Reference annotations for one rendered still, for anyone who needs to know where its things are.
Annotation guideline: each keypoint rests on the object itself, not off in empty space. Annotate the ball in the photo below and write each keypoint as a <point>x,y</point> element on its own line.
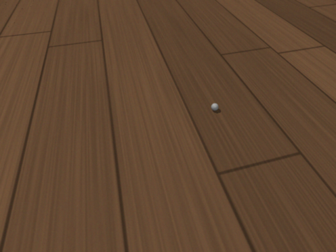
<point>214,106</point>

